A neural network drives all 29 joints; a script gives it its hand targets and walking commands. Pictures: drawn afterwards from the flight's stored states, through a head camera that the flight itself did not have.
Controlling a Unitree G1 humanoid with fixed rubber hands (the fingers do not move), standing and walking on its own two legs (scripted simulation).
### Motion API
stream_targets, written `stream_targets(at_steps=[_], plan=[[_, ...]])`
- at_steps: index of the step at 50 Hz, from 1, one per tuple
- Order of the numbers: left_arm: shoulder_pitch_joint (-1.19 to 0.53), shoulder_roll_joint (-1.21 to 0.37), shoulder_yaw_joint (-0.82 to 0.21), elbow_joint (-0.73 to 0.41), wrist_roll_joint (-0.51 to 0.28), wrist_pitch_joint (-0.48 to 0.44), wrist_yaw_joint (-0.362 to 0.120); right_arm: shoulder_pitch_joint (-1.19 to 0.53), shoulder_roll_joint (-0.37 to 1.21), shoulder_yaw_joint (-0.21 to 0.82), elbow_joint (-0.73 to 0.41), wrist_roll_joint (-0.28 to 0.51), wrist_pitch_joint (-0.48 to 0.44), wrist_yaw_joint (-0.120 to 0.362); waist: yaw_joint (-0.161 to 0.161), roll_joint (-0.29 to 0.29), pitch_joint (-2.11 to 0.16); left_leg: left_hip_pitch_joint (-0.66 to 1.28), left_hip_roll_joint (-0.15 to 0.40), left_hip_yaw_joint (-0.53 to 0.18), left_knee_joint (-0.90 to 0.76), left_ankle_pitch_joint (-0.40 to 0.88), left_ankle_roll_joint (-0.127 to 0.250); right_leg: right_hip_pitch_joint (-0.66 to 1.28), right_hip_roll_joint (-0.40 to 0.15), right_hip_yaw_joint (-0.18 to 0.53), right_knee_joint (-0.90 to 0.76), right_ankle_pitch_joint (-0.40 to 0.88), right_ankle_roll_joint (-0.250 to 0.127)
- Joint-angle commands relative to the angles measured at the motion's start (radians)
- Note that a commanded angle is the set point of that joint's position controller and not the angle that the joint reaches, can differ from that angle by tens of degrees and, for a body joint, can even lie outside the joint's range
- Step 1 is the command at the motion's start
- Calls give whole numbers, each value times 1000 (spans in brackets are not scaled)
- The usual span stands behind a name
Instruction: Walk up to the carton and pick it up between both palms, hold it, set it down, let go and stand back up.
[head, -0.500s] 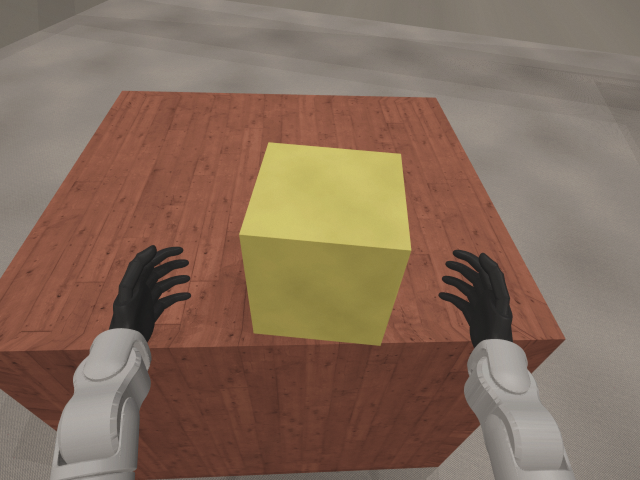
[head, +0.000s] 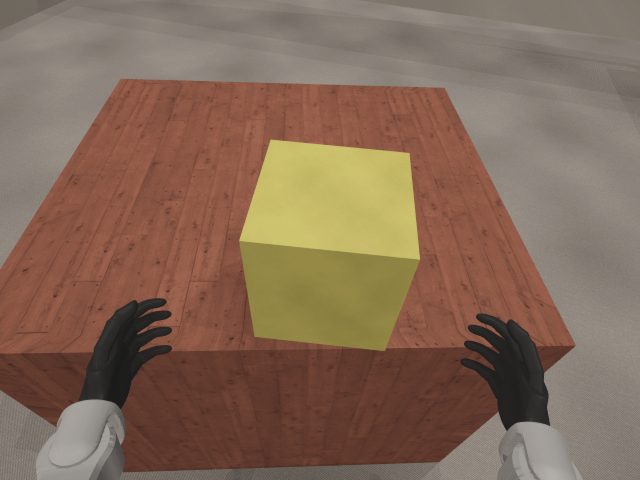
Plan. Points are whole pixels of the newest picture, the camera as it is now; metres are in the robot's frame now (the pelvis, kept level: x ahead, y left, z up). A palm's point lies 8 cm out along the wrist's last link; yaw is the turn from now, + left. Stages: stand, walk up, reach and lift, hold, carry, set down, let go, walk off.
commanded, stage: set down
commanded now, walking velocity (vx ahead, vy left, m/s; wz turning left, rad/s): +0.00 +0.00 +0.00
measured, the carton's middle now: (329, 248) +0.40 -0.02 +0.06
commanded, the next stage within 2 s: let go in 1.52 s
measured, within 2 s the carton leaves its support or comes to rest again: neither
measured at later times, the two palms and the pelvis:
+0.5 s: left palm (123, 395) +0.21 +0.22 +0.03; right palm (506, 413) +0.17 -0.20 +0.04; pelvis +0.01 +0.00 +0.00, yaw +0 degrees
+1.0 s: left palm (133, 430) +0.19 +0.22 -0.02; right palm (506, 444) +0.15 -0.21 -0.01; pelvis +0.01 +0.00 +0.00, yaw +0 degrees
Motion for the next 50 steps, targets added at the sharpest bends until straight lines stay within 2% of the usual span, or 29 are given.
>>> stream_targets(at_steps=[1,2,5,7,10,11,12,14,16,20,23,25,26,27,28,31,35,37,38,39,41,42,43,44,45,47,48,49,50], plan=[[9,191,-104,-99,-7,-51,3,26,-57,5,-120,-16,-54,16,44,95,37,134,-17,7,-104,51,-41,4,33,69,-95,-61,-39],[-1,196,-92,-99,8,-52,1,29,-56,4,-96,-17,-57,17,46,119,18,140,-16,13,-109,72,-45,11,34,60,-90,-46,-37],[-23,173,-88,-23,10,-43,4,-12,-68,-3,-28,-31,-45,32,52,122,61,82,-11,15,-136,-41,-31,19,32,64,-81,-125,-35],[-5,164,-80,14,27,-39,9,-4,-74,4,15,-37,-47,46,57,128,59,83,-11,15,-125,4,-32,22,32,65,-81,-102,-36],[-4,178,-78,-33,15,-71,13,4,-80,1,-14,-48,-72,48,63,112,13,104,-20,20,-112,68,-31,31,33,63,-77,-58,-30],[-16,190,-83,1,15,-68,10,-7,-70,-18,-9,-56,-77,43,51,106,28,102,-25,26,-109,39,-27,15,24,71,-83,-76,-27],[-1,187,-89,-69,5,-83,18,-3,-82,-27,-36,-49,-91,46,42,100,-28,119,-24,24,-105,73,-34,25,31,61,-72,-35,-23],[8,179,-90,36,19,-80,12,1,-68,-4,50,-58,-93,52,50,101,5,128,-33,27,-96,65,-27,-12,21,72,-81,-55,-24],[26,182,-85,47,20,-82,7,-2,-87,-20,53,-64,-105,50,45,95,17,128,-35,29,-97,88,-34,2,33,60,-80,-41,-19],[51,152,-98,54,53,-90,22,-2,-122,-32,122,-74,-130,74,48,147,15,133,-22,19,-94,147,-55,12,55,42,-67,-11,-37],[55,162,-121,58,27,-111,20,-2,-111,-42,111,-71,-165,77,34,112,-6,155,-28,19,-76,200,-52,-7,50,47,-71,32,-34],[63,163,-111,59,32,-120,23,15,-106,-38,143,-73,-179,84,27,123,-24,141,-26,15,-75,222,-50,16,52,45,-61,57,-34],[60,156,-100,122,49,-117,25,6,-107,-36,221,-82,-181,93,26,137,-15,153,-31,20,-71,201,-55,11,53,51,-71,30,-29],[64,158,-110,132,39,-121,23,7,-116,-44,217,-91,-186,95,26,117,7,141,-33,21,-82,182,-51,2,53,48,-75,21,-30],[94,166,-95,117,50,-131,23,33,-106,-22,207,-79,-198,95,51,117,-13,158,-37,26,-76,228,-53,17,53,47,-72,57,-30],[78,157,-112,125,53,-149,33,8,-134,-47,233,-87,-231,106,30,126,-41,171,-32,20,-69,243,-58,-1,61,41,-67,63,-29],[80,147,-127,179,49,-163,29,-15,-138,-46,327,-102,-255,119,33,126,-34,164,-36,27,-57,245,-60,-18,63,37,-65,52,-35],[80,165,-126,182,33,-185,32,4,-136,-39,292,-92,-281,120,36,100,-42,181,-41,27,-61,264,-53,-20,59,38,-67,91,-29],[97,150,-131,203,48,-182,35,18,-140,-42,354,-89,-280,127,43,133,-25,182,-35,23,-61,284,-64,-19,62,32,-63,81,-38],[79,136,-140,232,57,-176,40,-13,-156,-53,344,-97,-287,133,29,148,-18,169,-31,21,-67,241,-67,-32,69,28,-65,45,-41],[66,131,-145,260,65,-177,55,-52,-174,-53,401,-112,-288,149,43,163,-19,138,-24,20,-82,194,-65,-23,68,23,-60,-1,-52],[75,134,-147,264,55,-181,49,-26,-163,-58,397,-109,-295,147,32,120,-5,155,-33,28,-81,209,-58,-37,64,22,-61,31,-46],[48,151,-138,256,52,-186,52,-44,-169,-67,400,-111,-299,147,35,126,-24,139,-33,31,-75,202,-53,-17,59,24,-56,30,-40],[40,145,-145,271,48,-189,49,-56,-167,-67,391,-119,-306,145,19,111,-16,129,-39,34,-80,177,-49,-19,56,25,-63,26,-34],[52,154,-138,286,43,-195,44,-43,-162,-64,398,-129,-307,142,24,82,-6,144,-46,36,-74,178,-40,-20,51,24,-59,38,-25],[31,137,-143,346,45,-197,46,-59,-166,-60,455,-136,-314,154,38,104,-5,146,-44,38,-81,137,-41,-46,48,27,-59,-3,-28],[28,156,-152,280,28,-210,44,-57,-147,-53,400,-123,-321,149,32,91,-15,127,-38,34,-78,150,-36,-24,47,31,-51,26,-29],[13,149,-154,311,49,-205,56,-74,-165,-64,463,-126,-321,160,32,124,-11,128,-36,31,-82,148,-45,-20,53,21,-50,2,-30],[18,129,-160,351,56,-202,57,-85,-176,-62,501,-134,-318,167,34,119,1,122,-31,32,-91,139,-43,-38,59,20,-52,-11,-43]])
